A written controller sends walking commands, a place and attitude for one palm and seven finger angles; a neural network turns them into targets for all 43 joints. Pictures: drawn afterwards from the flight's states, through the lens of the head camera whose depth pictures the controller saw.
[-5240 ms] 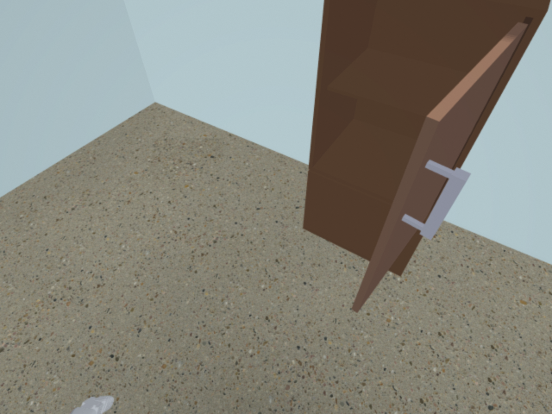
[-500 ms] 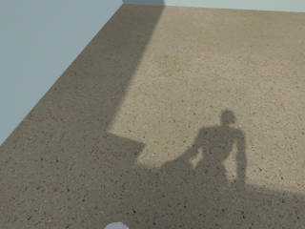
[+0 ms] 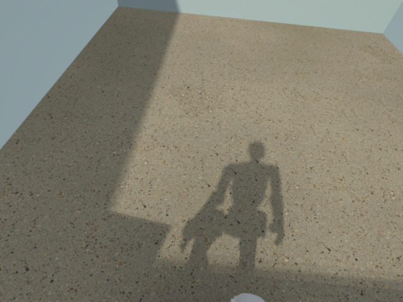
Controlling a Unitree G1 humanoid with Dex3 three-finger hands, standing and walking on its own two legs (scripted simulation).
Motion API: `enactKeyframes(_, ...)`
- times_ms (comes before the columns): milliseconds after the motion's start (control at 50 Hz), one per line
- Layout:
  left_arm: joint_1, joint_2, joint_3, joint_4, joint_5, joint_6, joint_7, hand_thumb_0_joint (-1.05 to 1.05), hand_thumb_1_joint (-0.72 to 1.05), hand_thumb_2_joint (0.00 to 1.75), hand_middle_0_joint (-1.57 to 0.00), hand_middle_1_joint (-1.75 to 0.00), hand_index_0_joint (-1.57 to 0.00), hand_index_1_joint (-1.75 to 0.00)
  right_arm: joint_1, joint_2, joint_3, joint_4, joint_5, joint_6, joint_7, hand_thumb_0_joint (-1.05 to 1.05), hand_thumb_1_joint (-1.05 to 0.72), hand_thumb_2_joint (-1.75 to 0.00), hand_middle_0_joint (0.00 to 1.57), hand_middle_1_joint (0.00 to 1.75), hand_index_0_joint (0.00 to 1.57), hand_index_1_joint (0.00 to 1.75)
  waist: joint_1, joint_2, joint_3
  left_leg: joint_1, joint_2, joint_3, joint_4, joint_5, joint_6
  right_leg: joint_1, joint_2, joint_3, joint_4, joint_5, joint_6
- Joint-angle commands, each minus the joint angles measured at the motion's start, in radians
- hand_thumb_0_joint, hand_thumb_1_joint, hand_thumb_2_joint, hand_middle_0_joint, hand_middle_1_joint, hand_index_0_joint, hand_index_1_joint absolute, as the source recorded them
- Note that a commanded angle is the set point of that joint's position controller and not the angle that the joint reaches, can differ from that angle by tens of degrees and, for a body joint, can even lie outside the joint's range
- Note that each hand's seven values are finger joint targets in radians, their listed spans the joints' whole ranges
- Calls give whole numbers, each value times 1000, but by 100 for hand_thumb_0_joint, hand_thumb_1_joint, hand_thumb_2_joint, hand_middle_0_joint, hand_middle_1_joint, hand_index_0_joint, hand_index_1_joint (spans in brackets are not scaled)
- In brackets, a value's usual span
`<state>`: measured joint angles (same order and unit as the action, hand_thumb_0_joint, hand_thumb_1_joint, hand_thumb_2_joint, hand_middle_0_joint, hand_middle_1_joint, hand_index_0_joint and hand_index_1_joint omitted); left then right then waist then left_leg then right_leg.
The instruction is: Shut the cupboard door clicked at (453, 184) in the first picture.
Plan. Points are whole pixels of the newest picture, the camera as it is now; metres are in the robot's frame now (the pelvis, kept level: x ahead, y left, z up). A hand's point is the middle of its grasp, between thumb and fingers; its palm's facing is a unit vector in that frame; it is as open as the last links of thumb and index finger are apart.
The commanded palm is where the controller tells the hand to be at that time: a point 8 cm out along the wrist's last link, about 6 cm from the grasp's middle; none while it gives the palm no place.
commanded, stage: walk around to get in front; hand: left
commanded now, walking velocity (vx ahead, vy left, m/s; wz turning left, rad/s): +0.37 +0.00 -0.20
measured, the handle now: out of the picture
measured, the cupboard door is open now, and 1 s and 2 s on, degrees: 82 82 82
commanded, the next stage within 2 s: walk to a spot facing it in 1.42 s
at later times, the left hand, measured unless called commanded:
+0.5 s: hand (163, 228) +0.32 +0.12 -0.16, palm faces +0.01 -0.98 -0.20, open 7.1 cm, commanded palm none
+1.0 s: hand (154, 182) +0.47 +0.18 -0.18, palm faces -0.02 -0.99 -0.13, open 7.4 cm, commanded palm none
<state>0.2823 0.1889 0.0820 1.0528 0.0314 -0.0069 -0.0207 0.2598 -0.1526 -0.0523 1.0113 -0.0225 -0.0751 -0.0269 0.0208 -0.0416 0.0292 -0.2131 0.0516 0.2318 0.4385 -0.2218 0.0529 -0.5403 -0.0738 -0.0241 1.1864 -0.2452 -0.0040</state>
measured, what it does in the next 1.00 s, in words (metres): walks ahead: right foot, then left foot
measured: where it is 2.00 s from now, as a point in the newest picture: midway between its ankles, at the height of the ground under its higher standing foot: (222, 190)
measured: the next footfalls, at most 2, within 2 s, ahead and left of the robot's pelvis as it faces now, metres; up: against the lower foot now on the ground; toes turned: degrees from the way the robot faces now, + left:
right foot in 0.32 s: +0.27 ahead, -0.16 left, +0.00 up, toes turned -13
left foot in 0.74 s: +0.49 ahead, +0.08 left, +0.00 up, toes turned +8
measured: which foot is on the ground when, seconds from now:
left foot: down 0.00-0.32, up 0.34-0.72, down 0.74-1.00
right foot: up 0.00-0.30, down 0.32-0.76, up 0.78-1.00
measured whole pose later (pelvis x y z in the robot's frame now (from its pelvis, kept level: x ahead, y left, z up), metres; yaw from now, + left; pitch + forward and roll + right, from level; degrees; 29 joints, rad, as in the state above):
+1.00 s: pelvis +0.45 +0.00 +0.00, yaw -6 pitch -1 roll -1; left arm 0.27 0.17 0.07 1.09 0.03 -0.01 -0.01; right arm 0.31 -0.13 -0.04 1.07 -0.02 -0.08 -0.03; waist 0.02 -0.03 0.03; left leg -0.15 0.04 0.25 0.39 -0.23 0.06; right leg -0.56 -0.11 -0.03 1.18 -0.19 0.02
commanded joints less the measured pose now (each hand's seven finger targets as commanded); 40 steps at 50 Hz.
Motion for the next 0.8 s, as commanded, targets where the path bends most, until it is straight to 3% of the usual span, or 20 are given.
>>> enactKeyframes(0,-11,1,3,-57,7,2,-10,0,90,90,-20,-30,-20,-30,125,-109,-18,9,0,-24,4,0,-90,-90,20,30,20,30,-21,115,34,68,281,-200,-295,18,72,-108,-56,19,-114,75,20)
enactKeyframes(120,-208,-6,-14,-107,4,-5,-14,0,90,90,-20,-30,-20,-30,235,-114,-15,71,-7,-14,8,0,-90,-90,20,30,20,30,-75,131,99,141,285,-124,-278,138,83,-75,-49,-63,-425,80,17)
enactKeyframes(200,-255,-3,-16,-117,2,-21,-13,0,90,90,-20,-30,-20,-30,267,-127,-12,100,-15,-3,10,0,-90,-90,20,30,20,30,-81,159,88,181,292,-99,-202,250,70,25,-2,-107,-556,24,-10)
enactKeyframes(220,-223,1,-14,-107,2,-27,-12,0,90,90,-20,-30,-20,-30,262,-132,-12,103,-14,0,9,0,-90,-90,20,30,20,30,-60,153,63,197,281,-78,-146,340,60,87,25,-134,-600,17,-21)
enactKeyframes(240,-141,19,-12,-79,4,-34,-9,0,90,90,-20,-30,-20,-30,254,-133,-13,109,-10,3,10,0,-90,-90,20,30,20,30,-17,133,15,201,259,-43,-26,471,39,207,58,-163,-673,35,-36)
enactKeyframes(260,2,55,-2,-30,8,-46,-3,0,90,90,-20,-30,-20,-30,246,-128,-11,108,-2,1,13,0,-90,-90,20,30,20,30,47,95,-73,122,221,-5,156,525,6,441,63,-149,-712,83,-58)
enactKeyframes(280,160,139,20,18,10,-59,9,0,90,90,-20,-30,-20,-30,236,-99,-6,91,11,-4,24,0,-90,-90,20,30,20,30,113,-25,-186,-116,167,39,405,345,-36,727,-113,47,-727,38,-123)
enactKeyframes(300,283,250,45,49,-3,-62,22,0,90,90,-20,-30,-20,-30,223,-45,9,47,17,-9,22,0,-90,-90,20,30,20,30,127,-222,-261,-412,20,7,709,-331,-80,932,-370,460,-814,154,-238)
enactKeyframes(320,256,273,49,48,-19,-58,25,0,90,90,-20,-30,-20,-30,159,-84,-2,36,19,-2,21,0,-90,-90,20,30,20,30,128,-169,-247,-458,52,-135,859,-346,-59,840,-401,488,-881,97,-256)
enactKeyframes(360,85,154,20,0,-18,-54,33,0,90,90,-20,-30,-20,-30,64,-67,-11,22,7,8,21,0,-90,-90,20,30,20,30,66,-35,-36,-485,128,-202,870,-168,-52,554,-333,327,-945,-19,-198)
enactKeyframes(400,18,68,-10,-8,-10,-65,36,0,90,90,-20,-30,-20,-30,117,-27,-6,47,-5,32,24,0,-90,-90,20,30,20,30,-8,-41,29,-387,144,-188,768,-91,-67,366,-255,161,-997,23,-149)
enactKeyframes(460,11,40,-6,-18,0,-78,40,0,90,90,-20,-30,-20,-30,162,3,-11,45,-10,50,33,0,-90,-90,20,30,20,30,-53,-61,25,-332,137,-158,621,-47,-87,293,-205,41,-1009,69,-143)
enactKeyframes(580,35,100,-12,-1,-4,-81,30,0,90,90,-20,-30,-20,-30,-27,-33,-11,-40,-6,40,64,0,-90,-90,20,30,20,30,-24,-101,89,-302,115,-117,331,58,-87,305,-189,12,-1023,-11,-131)
enactKeyframes(640,65,126,-6,12,-1,-76,31,0,90,90,-20,-30,-20,-30,-84,-62,-11,-71,-3,26,68,0,-90,-90,20,30,20,30,-10,-66,87,-261,99,-104,233,9,-68,384,-212,40,-969,48,-131)
enactKeyframes(680,55,145,0,14,-4,-71,29,0,90,90,-20,-30,-20,-30,-18,-89,-17,-55,-6,18,61,0,-90,-90,20,30,20,30,-56,-15,68,-118,58,-62,156,0,-61,370,-197,7,-859,129,-114)
enactKeyframes(700,50,138,0,13,-8,-68,27,0,90,90,-20,-30,-20,-30,88,-120,-24,-18,-10,12,53,0,-90,-90,20,30,20,30,-103,42,22,56,31,-48,102,15,-53,316,-151,-44,-702,208,-91)
enactKeyframes(720,73,98,-5,0,-14,-64,20,0,90,90,-20,-30,-20,-30,240,-209,-45,19,-22,4,39,0,-90,-90,20,30,20,30,-155,224,-77,257,155,-243,1,-75,-6,204,-61,-111,-416,159,-41)
enactKeyframes(740,87,39,-17,-29,-22,-60,9,0,90,90,-20,-30,-20,-30,343,-335,-71,39,-23,6,30,0,-90,-90,20,30,20,30,-165,479,-128,383,403,-612,-158,-139,72,-27,70,-142,-84,-296,0)
enactKeyframes(760,36,77,-15,-40,-15,-55,19,0,90,90,-20,-30,-20,-30,324,-299,-58,51,-14,12,14,0,-90,-90,20,30,20,30,-169,415,-149,361,438,-688,-228,-205,72,-94,52,-2,82,-306,-18)
enactKeyframes(780,-12,70,-10,-40,-16,-56,14,0,90,90,-20,-30,-20,-30,230,-254,-46,26,-7,12,8,0,-90,-90,20,30,20,30,-133,276,-64,264,421,-618,-222,-198,71,-139,-4,28,136,-198,-26)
